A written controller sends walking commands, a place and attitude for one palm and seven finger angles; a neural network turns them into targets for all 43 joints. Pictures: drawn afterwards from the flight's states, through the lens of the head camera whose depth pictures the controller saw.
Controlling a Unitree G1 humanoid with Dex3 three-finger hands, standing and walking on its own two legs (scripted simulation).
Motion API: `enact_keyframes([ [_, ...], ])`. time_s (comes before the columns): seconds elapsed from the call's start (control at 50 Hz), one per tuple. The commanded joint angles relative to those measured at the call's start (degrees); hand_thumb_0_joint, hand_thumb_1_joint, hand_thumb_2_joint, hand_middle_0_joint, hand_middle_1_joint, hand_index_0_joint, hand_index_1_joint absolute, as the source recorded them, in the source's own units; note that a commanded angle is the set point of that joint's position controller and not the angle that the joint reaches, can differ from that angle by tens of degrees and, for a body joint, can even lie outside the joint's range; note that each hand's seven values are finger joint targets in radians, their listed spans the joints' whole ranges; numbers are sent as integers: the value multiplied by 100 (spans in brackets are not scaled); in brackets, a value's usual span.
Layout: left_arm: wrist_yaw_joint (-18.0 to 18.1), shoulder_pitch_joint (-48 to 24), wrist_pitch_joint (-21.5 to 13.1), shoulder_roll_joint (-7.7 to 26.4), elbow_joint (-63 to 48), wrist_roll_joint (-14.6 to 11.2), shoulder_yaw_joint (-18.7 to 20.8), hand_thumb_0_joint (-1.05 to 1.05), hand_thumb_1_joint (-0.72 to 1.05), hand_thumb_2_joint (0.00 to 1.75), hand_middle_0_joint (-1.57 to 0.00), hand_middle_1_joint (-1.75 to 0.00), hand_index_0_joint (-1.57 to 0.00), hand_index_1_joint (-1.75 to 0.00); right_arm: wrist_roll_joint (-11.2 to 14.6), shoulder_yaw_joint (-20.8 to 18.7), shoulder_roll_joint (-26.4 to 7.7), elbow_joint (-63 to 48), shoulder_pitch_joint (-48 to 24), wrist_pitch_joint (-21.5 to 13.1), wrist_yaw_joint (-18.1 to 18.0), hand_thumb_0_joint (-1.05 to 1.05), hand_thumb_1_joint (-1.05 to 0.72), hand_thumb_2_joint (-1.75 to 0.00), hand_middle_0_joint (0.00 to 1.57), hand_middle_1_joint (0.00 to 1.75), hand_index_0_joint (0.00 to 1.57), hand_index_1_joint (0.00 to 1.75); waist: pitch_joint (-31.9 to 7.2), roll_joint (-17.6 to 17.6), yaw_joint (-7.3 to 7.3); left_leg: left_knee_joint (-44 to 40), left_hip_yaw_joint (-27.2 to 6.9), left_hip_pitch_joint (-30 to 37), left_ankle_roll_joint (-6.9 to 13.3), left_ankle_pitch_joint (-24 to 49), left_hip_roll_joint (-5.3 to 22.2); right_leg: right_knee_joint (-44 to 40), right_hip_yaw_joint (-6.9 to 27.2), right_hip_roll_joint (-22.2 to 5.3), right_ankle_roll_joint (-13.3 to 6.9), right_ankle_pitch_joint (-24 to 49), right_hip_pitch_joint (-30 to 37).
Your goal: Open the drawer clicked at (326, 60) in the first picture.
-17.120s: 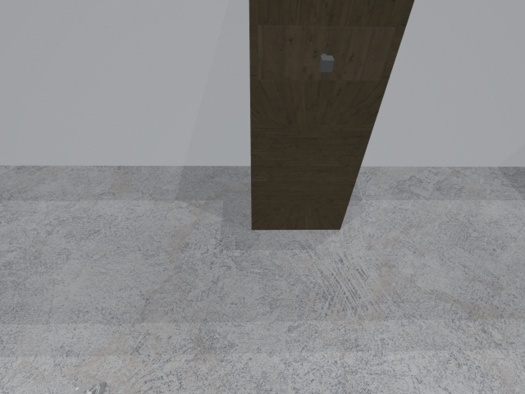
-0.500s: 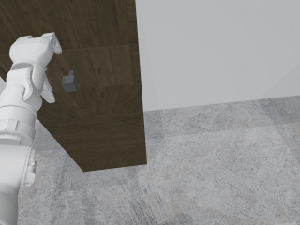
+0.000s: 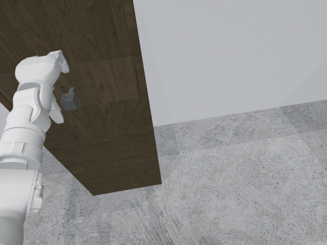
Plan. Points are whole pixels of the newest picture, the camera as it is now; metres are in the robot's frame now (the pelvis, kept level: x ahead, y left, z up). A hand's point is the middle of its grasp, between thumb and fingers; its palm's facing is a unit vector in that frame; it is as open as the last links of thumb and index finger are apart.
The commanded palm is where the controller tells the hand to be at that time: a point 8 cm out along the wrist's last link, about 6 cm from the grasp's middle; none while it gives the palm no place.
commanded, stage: lower the fingers behind the handle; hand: left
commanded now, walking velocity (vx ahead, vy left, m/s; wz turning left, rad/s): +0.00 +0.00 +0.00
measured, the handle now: (70, 97) +0.50 +0.27 +0.09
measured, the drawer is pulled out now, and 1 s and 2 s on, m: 0.00 0.00 0.00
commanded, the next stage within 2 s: lift the fingers back up to retry in 1.64 s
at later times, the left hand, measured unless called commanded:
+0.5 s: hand (57, 96) +0.46 +0.28 +0.13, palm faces +0.05 -0.01 -1.00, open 13.7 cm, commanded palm +0.44 +0.29 +0.17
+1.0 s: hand (56, 109) +0.45 +0.29 +0.09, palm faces +0.02 -0.04 -1.00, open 14.0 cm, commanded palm +0.43 +0.29 +0.14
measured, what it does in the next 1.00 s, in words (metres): stands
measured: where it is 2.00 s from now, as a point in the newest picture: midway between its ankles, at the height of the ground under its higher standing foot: outside the picture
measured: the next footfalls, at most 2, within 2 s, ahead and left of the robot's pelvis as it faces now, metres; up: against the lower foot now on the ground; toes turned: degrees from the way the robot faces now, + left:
none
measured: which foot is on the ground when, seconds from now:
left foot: down 0.00-1.00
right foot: down 0.00-1.00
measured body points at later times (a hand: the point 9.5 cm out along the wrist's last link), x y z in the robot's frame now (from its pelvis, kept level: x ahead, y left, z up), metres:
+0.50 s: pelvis +0.00 -0.01 -0.01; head +0.06 -0.02 +0.44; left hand +0.46 +0.28 +0.18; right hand +0.07 -0.28 -0.14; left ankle -0.01 +0.08 -0.73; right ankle -0.04 -0.12 -0.73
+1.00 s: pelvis -0.01 +0.00 -0.01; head +0.06 +0.00 +0.43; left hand +0.44 +0.29 +0.15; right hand +0.04 -0.29 -0.14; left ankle -0.01 +0.08 -0.73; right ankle -0.04 -0.12 -0.73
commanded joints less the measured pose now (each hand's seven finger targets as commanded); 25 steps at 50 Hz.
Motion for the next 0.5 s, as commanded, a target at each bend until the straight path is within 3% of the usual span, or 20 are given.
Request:
enact_keyframes([
  [0.0,-354,-1964,206,2109,-752,-38,343,0,-50,30,-30,-120,-30,-120,68,-327,-1003,-771,-53,-159,-205,0,-90,-90,20,30,20,30,-1618,-1144,69,-178,-199,940,32,1878,96,-302,-109,-49,-39,2209,1069],
  [0.04,-603,-2107,-132,1887,-1186,-59,122,0,-50,30,-30,-120,-30,-120,66,-374,-975,-818,-7,-201,-270,0,-90,-90,20,30,20,30,-1568,-848,-40,-114,-250,1215,71,1904,77,-338,-79,-32,-53,2129,827],
  [0.06,-730,-2345,-330,1503,-1457,-116,-253,0,-50,30,-30,-120,-30,-120,62,-384,-935,-835,1,-228,-289,0,-90,-90,20,30,20,30,-1424,-774,-204,-72,-268,1350,92,1863,72,-409,-64,-36,-55,2045,623],
  [0.1,-830,-2554,-696,1532,-1574,-143,-273,0,-50,30,-30,-120,-30,-120,43,-403,-922,-723,86,-270,-340,0,-90,-90,20,30,20,30,-1096,-284,-270,-14,-334,1473,70,1550,49,-440,-47,6,-95,1571,102],
  [0.12,-846,-2729,-861,1368,-1692,-180,-418,0,-50,30,-30,-120,-30,-120,29,-403,-883,-708,130,-304,-349,0,-90,-90,20,30,20,30,-1053,-130,-305,17,-384,1562,62,1480,40,-429,-53,14,-118,1374,-109],
  [0.16,-793,-2959,-1183,1386,-2000,-308,-358,0,-50,30,-30,-120,-30,-120,2,-434,-871,-636,221,-366,-362,0,-90,-90,20,30,20,30,-1170,226,-332,106,-433,1713,37,1490,40,-392,-60,21,-164,1177,-318],
  [0.18,-695,-3033,-1306,1525,-2130,-349,-186,0,-50,30,-30,-120,-30,-120,-5,-454,-860,-610,255,-403,-352,0,-90,-90,20,30,20,30,-1397,418,-272,164,-481,1835,17,1565,37,-305,-59,34,-186,1165,-373],
  [0.24,-307,-3049,-1478,1755,-2072,-419,195,0,-50,30,-30,-120,-30,-120,-27,-465,-862,-563,345,-443,-299,0,-90,-90,20,30,20,30,-1701,282,-212,327,-561,1679,-44,1824,24,-36,-160,66,-214,1307,-411],
  [0.28,25,-3005,-1368,1844,-1726,-413,353,0,-50,30,-30,-120,-30,-120,-34,-450,-865,-503,365,-447,-227,0,-90,-90,20,30,20,30,-1752,-15,-192,387,-566,1413,-50,1816,31,58,-182,65,-191,1335,-394],
  [0.3,199,-2931,-1256,2065,-1483,-381,578,0,-50,30,-30,-120,-30,-120,-37,-451,-897,-470,373,-446,-203,0,-90,-90,20,30,20,30,-1775,-106,-150,391,-531,1213,-55,1696,38,96,-180,58,-180,1318,-347],
  [0.32,356,-2910,-1137,2303,-1335,-309,772,0,-50,30,-30,-120,-30,-120,-59,-436,-917,-471,387,-438,-182,0,-90,-90,20,30,20,30,-1964,-137,-66,409,-502,1030,-66,1744,18,165,-164,50,-179,1445,-168],
  [0.34,481,-2846,-967,2312,-1152,-224,759,0,-50,30,-30,-120,-30,-120,-67,-423,-899,-474,370,-422,-164,0,-90,-90,20,30,20,30,-2072,-140,-40,436,-451,939,-69,1823,2,206,-162,47,-175,1590,-59],
  [0.36,584,-2826,-820,2602,-1056,-133,1004,0,-50,30,-30,-120,-30,-120,-102,-429,-932,-461,368,-404,-147,0,-90,-90,20,30,20,30,-2388,-232,55,468,-408,845,-74,2013,2,255,-138,43,-169,1846,237],
  [0.4,658,-2671,-492,2344,-772,51,725,0,-50,30,-30,-120,-30,-120,-101,-415,-883,-503,349,-355,-97,0,-90,-90,20,30,20,30,-2565,-57,87,505,-327,822,-109,2240,8,350,-156,45,-153,2141,361],
  [0.42,633,-2612,-342,2235,-577,115,589,0,-50,30,-30,-120,-30,-120,-92,-422,-901,-486,339,-336,-77,0,-90,-90,20,30,20,30,-2415,18,29,507,-289,815,-115,2207,35,311,-168,49,-147,2113,260],
  [0.46,433,-2437,-125,1958,-180,152,322,0,-50,30,-30,-120,-30,-120,-77,-430,-947,-493,410,-291,-72,0,-90,-90,20,30,20,30,-2274,-341,-98,507,-267,747,-80,2206,61,230,-148,58,-119,2239,335],
  [0.48,307,-2352,-119,2009,-223,151,301,0,-50,30,-30,-120,-30,-120,-55,-434,-986,-520,460,-269,-88,0,-90,-90,20,30,20,30,-2306,-395,-96,490,-243,763,-60,2211,73,219,-127,53,-94,2324,397],
])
